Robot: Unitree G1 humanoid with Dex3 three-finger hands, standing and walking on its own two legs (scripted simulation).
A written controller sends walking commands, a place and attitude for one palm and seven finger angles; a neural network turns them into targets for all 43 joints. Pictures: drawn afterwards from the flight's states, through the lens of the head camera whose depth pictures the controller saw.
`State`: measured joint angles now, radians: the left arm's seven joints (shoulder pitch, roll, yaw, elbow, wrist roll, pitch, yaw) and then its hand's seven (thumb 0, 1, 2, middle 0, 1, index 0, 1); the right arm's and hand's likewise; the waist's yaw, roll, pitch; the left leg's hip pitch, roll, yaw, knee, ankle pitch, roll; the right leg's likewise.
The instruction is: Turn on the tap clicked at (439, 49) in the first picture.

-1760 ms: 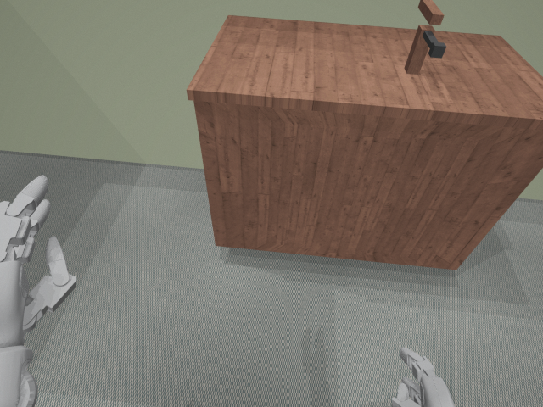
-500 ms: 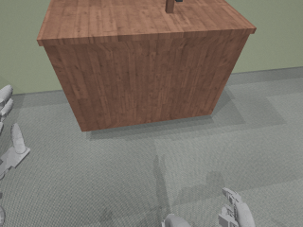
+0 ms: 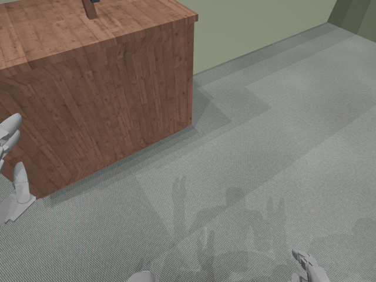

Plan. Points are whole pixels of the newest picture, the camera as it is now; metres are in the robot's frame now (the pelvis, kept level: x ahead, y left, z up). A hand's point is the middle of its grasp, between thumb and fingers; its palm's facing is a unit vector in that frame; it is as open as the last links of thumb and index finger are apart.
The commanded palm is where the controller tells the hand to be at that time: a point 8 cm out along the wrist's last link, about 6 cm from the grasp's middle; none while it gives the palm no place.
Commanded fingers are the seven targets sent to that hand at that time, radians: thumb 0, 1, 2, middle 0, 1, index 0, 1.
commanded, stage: walk to a spot facing it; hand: left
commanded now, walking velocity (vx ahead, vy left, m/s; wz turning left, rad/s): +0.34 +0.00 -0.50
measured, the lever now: out of the picture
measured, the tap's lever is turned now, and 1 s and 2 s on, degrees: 0 0 0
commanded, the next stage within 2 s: turn to face it in 1.36 s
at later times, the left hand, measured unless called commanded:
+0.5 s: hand (125, 142) +0.31 +0.12 +0.18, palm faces +0.22 -0.83 -0.51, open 7.4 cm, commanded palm +0.25 +0.17 +0.18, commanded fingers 0.00 0.90 0.90 -0.20 -0.30 -0.20 -0.30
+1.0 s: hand (162, 93) +0.45 +0.08 +0.17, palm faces +0.27 -0.91 -0.32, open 7.4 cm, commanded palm +0.39 +0.12 +0.18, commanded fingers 0.00 0.90 0.90 -0.20 -0.30 -0.20 -0.30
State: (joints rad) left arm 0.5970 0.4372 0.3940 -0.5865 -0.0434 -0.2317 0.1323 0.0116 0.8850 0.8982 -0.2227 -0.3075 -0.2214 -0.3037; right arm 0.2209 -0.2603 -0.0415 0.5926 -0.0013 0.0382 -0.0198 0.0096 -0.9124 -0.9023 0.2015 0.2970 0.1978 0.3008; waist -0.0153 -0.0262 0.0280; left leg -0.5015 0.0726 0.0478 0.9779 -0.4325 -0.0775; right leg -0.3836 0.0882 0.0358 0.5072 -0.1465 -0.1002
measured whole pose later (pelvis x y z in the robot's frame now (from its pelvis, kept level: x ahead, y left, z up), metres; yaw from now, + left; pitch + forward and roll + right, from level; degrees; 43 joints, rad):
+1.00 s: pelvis +0.17 -0.12 -0.01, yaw -13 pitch -2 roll +1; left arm 0.38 0.35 0.38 -0.41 -0.02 -0.21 0.18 0.01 0.89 0.90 -0.21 -0.31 -0.21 -0.30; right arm 0.20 -0.19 -0.03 0.61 0.00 -0.04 -0.07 0.01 -0.91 -0.90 0.20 0.30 0.20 0.30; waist -0.02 -0.04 0.00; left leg -0.36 0.06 0.16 0.65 -0.26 0.03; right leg -0.32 -0.05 -0.07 1.07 -0.54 0.01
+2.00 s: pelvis +0.36 -0.23 -0.01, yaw +8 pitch -2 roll +0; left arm 0.50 0.36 0.36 -0.57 -0.04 -0.17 0.15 0.01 0.89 0.90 -0.22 -0.31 -0.22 -0.30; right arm 0.19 -0.16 0.03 0.61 0.01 -0.08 -0.03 0.01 -0.91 -0.90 0.21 0.30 0.21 0.30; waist 0.04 0.07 0.07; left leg -0.38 0.07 -0.01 0.78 -0.40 -0.04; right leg -0.32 -0.03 -0.15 0.63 -0.27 -0.03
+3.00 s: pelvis +0.36 -0.20 +0.01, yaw +16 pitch +0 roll +1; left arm 0.50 0.35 0.34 -0.48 -0.01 -0.24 0.14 0.01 0.89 0.90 -0.22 -0.31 -0.22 -0.30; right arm 0.21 -0.25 -0.04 0.65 0.00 -0.06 -0.05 0.01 -0.91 -0.90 0.20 0.30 0.20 0.30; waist -0.02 -0.02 0.05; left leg -0.47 0.09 0.07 0.87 -0.32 -0.01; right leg -0.25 -0.06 -0.15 0.47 -0.22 -0.03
